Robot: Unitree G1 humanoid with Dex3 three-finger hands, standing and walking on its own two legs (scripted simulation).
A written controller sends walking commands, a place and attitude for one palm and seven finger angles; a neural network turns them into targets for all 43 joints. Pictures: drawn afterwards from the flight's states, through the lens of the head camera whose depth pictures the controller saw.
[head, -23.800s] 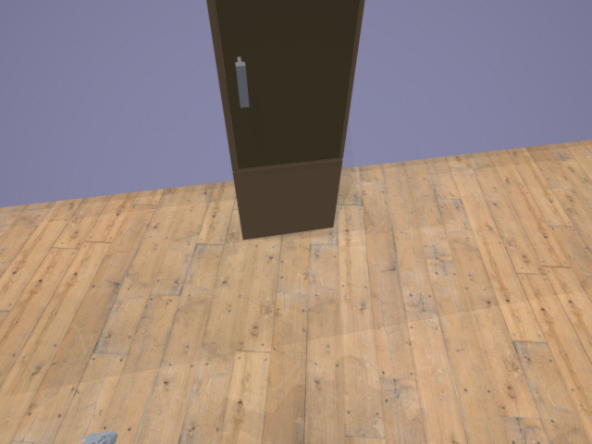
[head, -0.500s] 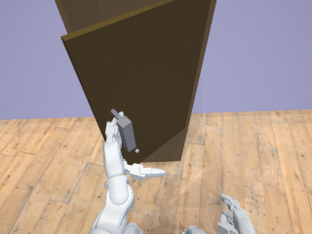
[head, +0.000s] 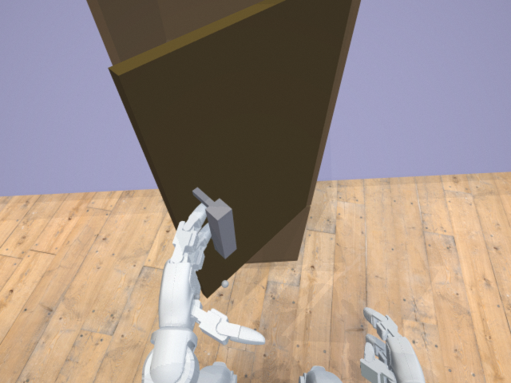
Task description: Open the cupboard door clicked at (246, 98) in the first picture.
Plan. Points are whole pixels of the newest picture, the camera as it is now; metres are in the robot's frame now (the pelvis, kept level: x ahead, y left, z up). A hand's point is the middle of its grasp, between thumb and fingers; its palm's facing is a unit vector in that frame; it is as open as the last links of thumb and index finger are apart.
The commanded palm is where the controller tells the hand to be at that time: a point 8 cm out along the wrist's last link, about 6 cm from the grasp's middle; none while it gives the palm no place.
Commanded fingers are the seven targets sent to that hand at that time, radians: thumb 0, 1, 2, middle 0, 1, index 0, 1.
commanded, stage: slide the hand sideways off the handle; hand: left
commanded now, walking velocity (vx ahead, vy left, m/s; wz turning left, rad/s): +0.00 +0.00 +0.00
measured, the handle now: (213, 222) +0.35 +0.09 +0.06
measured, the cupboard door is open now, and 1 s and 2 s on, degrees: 42 42 42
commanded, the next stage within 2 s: draw the hand back to the body in 0.62 s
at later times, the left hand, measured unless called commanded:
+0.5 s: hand (190, 319) +0.20 +0.10 +0.06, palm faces +0.11 -0.99 -0.04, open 16.3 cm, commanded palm +0.16 +0.16 +0.06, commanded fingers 0.00 -0.50 0.30 -0.15 -0.30 -0.15 -0.30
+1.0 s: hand (153, 318) +0.19 +0.13 +0.10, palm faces +0.11 -0.99 -0.07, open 16.3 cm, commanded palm +0.15 +0.19 +0.11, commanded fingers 0.00 -0.50 0.30 -0.15 -0.30 -0.15 -0.30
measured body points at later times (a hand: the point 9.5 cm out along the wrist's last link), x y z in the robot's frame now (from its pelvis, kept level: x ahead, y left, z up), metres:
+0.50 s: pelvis +0.01 -0.03 -0.01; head +0.07 -0.04 +0.44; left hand +0.19 +0.15 +0.07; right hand +0.21 -0.25 -0.09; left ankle +0.01 +0.11 -0.67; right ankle +0.02 -0.13 -0.67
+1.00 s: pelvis +0.00 -0.02 +0.00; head +0.04 -0.04 +0.45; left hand +0.18 +0.19 +0.10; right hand +0.19 -0.24 -0.07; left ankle +0.01 +0.11 -0.67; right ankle +0.02 -0.13 -0.67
